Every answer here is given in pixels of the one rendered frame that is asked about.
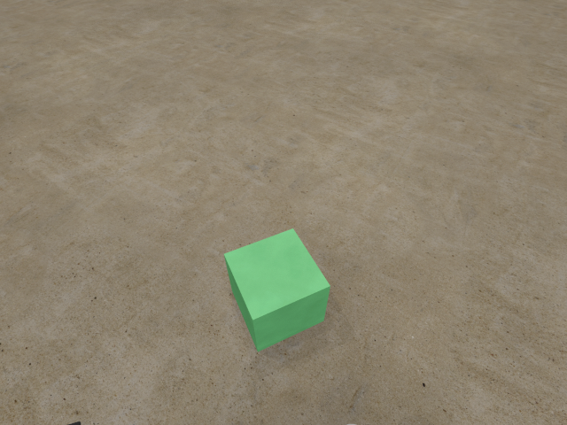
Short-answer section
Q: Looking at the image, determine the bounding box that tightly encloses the carton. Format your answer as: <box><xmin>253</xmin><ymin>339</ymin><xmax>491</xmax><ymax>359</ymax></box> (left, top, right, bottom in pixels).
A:
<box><xmin>224</xmin><ymin>228</ymin><xmax>330</xmax><ymax>352</ymax></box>

